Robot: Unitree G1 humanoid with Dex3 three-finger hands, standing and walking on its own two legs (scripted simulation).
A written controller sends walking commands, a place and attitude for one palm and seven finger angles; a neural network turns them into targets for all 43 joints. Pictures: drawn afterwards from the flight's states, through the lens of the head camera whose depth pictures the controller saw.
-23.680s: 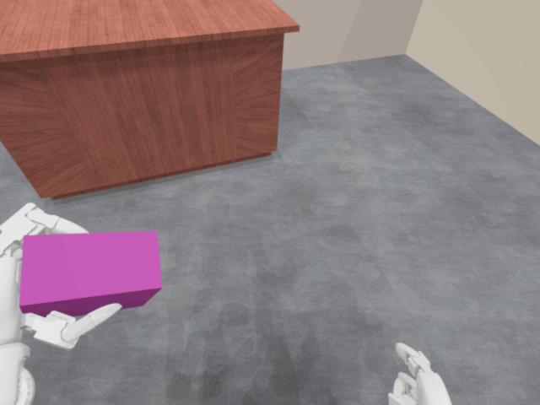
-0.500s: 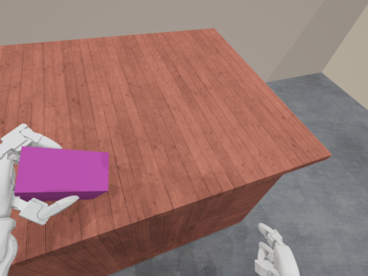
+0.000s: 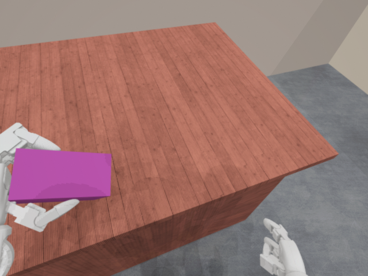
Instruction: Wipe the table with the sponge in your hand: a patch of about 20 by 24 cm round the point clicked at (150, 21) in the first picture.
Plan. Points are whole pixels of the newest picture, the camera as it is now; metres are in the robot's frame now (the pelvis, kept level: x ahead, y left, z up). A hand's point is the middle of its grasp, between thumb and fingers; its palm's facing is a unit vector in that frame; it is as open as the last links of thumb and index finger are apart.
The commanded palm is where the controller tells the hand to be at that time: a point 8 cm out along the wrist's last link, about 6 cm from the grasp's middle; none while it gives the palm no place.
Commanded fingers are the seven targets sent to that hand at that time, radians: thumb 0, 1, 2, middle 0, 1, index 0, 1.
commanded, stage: look again from close up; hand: left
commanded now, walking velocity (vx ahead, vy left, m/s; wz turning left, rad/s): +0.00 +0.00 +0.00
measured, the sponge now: (76, 178) +0.24 +0.21 +0.14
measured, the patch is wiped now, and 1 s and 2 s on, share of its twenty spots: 0.00 0.00 0.00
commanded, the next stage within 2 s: come to a stop and stand still in 0.20 s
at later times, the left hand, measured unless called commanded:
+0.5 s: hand (71, 179) +0.22 +0.20 +0.16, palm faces +0.31 -0.85 -0.42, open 10.5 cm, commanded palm +0.16 +0.25 +0.17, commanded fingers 0.00 0.10 1.30 -1.20 -1.60 -1.20 -1.60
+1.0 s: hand (38, 167) +0.24 +0.26 +0.16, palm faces +0.38 -0.84 -0.40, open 10.5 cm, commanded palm +0.17 +0.28 +0.17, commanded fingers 0.00 0.10 1.30 -1.20 -1.60 -1.20 -1.60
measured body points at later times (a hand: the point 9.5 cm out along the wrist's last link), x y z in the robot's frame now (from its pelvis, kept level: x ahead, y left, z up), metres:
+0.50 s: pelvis +0.00 -0.03 +0.00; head +0.03 -0.02 +0.45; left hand +0.20 +0.25 +0.18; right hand +0.17 -0.27 -0.07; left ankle +0.02 +0.07 -0.74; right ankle +0.01 -0.15 -0.74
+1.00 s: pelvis +0.01 +0.00 +0.00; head +0.05 +0.04 +0.44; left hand +0.21 +0.30 +0.18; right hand +0.20 -0.21 -0.07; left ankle +0.02 +0.07 -0.74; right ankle +0.01 -0.15 -0.74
